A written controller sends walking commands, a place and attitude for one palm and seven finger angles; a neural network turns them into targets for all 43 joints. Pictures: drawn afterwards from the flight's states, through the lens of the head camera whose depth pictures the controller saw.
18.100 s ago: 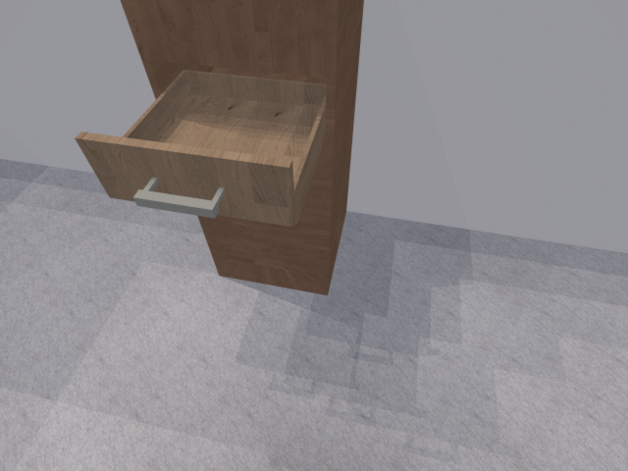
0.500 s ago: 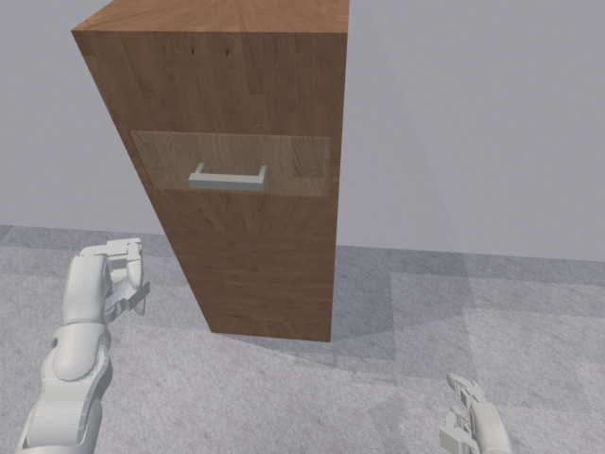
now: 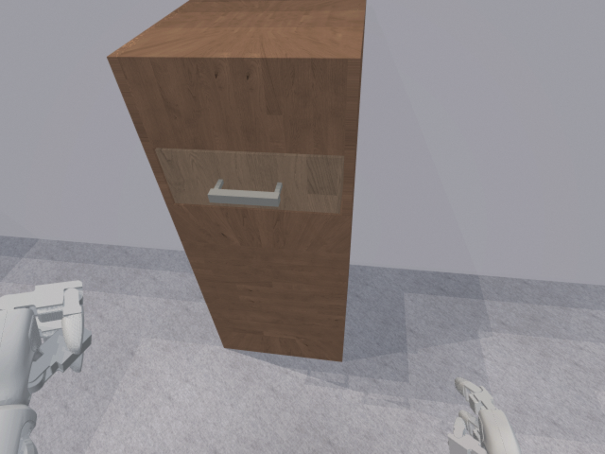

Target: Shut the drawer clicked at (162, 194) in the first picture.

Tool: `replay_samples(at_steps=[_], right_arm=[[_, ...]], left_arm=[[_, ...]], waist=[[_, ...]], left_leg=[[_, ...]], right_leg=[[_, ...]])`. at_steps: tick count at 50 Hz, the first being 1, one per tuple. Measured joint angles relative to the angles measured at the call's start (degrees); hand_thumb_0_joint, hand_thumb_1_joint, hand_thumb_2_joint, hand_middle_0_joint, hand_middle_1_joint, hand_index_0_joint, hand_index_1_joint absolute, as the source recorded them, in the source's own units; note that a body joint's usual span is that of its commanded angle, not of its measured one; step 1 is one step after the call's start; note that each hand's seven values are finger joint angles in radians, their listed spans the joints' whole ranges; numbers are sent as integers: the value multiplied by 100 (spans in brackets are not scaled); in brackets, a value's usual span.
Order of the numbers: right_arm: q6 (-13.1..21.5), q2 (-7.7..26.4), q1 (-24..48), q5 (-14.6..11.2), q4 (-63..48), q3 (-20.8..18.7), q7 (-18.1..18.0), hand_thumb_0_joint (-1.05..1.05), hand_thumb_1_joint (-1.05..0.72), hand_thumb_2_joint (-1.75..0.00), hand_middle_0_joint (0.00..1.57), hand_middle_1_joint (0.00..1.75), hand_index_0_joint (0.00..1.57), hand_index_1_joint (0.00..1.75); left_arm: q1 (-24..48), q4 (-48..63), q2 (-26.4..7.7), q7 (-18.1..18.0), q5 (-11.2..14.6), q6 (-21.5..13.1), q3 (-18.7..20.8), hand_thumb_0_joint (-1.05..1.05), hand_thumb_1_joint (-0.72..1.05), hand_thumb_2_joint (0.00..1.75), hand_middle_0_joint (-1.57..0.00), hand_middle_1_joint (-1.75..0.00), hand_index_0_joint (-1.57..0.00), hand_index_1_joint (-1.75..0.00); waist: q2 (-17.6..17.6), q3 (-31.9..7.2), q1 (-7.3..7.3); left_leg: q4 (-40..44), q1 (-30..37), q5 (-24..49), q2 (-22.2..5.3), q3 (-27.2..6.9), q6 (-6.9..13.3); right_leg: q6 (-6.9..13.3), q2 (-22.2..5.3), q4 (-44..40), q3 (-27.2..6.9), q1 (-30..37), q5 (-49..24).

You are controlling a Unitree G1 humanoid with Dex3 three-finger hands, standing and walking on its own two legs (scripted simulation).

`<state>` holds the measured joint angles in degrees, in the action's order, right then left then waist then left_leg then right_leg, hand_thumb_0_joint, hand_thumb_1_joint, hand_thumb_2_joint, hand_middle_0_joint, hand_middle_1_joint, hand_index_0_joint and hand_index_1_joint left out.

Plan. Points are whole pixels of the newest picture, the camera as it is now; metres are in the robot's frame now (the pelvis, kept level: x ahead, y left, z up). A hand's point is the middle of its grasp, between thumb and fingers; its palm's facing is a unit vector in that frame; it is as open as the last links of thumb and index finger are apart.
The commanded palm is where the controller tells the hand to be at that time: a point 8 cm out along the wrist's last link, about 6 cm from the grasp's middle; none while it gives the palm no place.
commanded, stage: draw the hand back to the body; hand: left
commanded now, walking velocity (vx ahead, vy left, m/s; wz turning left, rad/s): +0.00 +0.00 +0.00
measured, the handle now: (246, 191) +0.60 +0.20 +0.01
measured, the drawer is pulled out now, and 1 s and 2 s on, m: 0.00 0.00 0.00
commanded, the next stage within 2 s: step back with the hand held close in 0.06 s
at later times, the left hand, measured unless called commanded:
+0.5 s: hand (103, 333) +0.19 +0.23 +0.15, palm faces +0.25 -0.83 -0.49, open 3.2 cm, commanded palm +0.12 +0.29 +0.17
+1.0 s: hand (35, 397) +0.12 +0.26 +0.15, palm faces +0.33 -0.83 -0.45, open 3.2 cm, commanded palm +0.05 +0.31 +0.17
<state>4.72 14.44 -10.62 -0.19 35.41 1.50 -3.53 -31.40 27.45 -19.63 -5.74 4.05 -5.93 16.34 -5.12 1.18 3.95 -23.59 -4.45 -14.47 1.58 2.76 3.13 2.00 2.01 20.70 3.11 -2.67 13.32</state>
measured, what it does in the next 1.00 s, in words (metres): shifts its weight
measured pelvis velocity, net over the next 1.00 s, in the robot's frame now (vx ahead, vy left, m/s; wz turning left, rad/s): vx -0.08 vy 0.03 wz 0.00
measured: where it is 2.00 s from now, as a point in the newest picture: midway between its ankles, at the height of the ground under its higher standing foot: outside the picture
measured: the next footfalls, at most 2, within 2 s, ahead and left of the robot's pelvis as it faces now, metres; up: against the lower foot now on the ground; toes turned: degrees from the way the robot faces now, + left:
right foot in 1.32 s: -0.26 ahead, -0.08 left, +0.00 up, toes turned -3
left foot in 1.64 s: -0.14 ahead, +0.09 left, +0.00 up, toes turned -1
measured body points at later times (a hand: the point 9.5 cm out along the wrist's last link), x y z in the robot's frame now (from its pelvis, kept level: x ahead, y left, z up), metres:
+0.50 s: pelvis -0.01 +0.01 +0.00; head +0.00 -0.01 +0.45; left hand +0.17 +0.28 +0.17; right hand +0.15 -0.24 -0.09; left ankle -0.01 +0.08 -0.74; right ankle -0.02 -0.10 -0.74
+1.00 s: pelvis -0.08 +0.03 -0.01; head -0.05 +0.05 +0.43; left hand +0.09 +0.30 +0.17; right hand +0.10 -0.21 -0.09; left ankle -0.01 +0.08 -0.74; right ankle -0.02 -0.10 -0.74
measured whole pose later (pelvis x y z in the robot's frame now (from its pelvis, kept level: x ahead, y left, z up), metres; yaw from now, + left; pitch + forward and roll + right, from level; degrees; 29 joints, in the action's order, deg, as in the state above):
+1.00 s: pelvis -0.08 +0.03 -0.01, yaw +0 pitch +1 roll -2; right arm 2.7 13.0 -11.5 0.1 31.4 0.2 -4.4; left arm -34.9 34.1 -22.1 -7.8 1.1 -13.9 20.0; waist -0.4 1.9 -0.2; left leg -31.7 -22.2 -10.6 2.6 3.6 6.1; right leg -0.4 1.3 30.9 1.6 -20.9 11.3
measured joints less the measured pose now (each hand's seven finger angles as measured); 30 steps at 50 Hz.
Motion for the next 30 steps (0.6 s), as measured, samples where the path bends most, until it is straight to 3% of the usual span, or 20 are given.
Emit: replay_samples(at_steps=[10, 16, 23, 30], right_arm=[[84, -100, -15, 42, 33, 68, -37, 1, -91, -90, 20, 30, 20, 30], [-160, -122, 41, 52, -150, 66, 23, 1, -91, -90, 20, 30, 20, 30], [-479, -6, 79, 5, -278, -159, -2, 1, -91, -90, 20, 30, 20, 30], [-617, -19, -3, -45, -400, -267, -86, 1, -91, -90, 20, 30, 20, 30]], left_arm=[[169, -149, 109, -40, -34, 82, -150, 1, 89, 90, -141, -160, -141, -160], [148, -39, -130, -24, -32, -316, 354, 1, 88, 90, -141, -160, -141, -160], [-279, 90, -170, 41, -38, -369, 211, 1, 89, 90, -141, -160, -141, -160], [-560, 366, -438, -10, -32, -385, 378, 1, 88, 90, -141, -160, -141, -159]], waist=[[77, 10, -25], [95, -63, -229], [134, -61, -427], [297, -46, -418]], left_leg=[[-1, -4, 10, -2, 4, -17], [-100, -405, 23, -50, 42, -8], [-63, -799, 155, 34, 161, 71], [-194, -1046, 213, 109, 204, 139]], right_leg=[[19, 0, 63, -3, -36, 23], [15, 42, 60, -35, -406, -63], [-73, -51, 244, -140, -925, -113], [-135, -139, 525, -168, -1240, -100]])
